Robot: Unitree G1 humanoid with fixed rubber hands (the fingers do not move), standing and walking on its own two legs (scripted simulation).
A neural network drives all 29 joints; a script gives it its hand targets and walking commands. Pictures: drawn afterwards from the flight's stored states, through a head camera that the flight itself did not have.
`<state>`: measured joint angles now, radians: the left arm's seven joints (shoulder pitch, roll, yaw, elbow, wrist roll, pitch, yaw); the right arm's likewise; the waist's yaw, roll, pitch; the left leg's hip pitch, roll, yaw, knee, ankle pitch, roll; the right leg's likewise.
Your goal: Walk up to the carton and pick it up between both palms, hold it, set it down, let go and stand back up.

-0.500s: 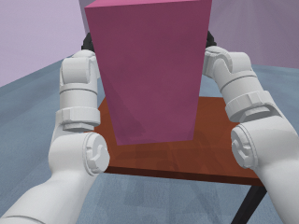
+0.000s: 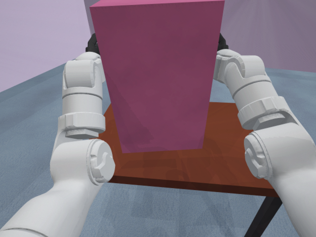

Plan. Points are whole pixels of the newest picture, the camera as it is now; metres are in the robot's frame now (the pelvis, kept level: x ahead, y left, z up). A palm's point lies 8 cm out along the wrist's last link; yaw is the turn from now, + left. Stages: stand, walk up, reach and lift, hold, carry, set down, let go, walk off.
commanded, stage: hold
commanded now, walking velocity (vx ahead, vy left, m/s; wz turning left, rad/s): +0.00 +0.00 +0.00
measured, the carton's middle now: (157, 70) +0.39 +0.00 +0.31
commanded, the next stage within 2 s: none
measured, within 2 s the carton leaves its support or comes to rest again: neither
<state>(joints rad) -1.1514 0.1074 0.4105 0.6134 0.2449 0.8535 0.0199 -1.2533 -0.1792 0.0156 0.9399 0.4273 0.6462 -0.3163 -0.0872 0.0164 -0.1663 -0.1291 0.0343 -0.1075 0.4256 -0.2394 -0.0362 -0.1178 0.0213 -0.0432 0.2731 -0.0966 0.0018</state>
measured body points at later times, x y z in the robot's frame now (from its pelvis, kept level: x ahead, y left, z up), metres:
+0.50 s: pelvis +0.00 +0.00 +0.00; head -0.09 +0.01 +0.44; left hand +0.40 +0.14 +0.34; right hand +0.39 -0.14 +0.33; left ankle +0.00 +0.14 -0.75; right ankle +0.04 -0.12 -0.75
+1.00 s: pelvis +0.00 +0.00 +0.00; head -0.09 +0.01 +0.44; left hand +0.40 +0.14 +0.34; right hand +0.39 -0.14 +0.33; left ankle +0.00 +0.14 -0.75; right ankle +0.04 -0.12 -0.75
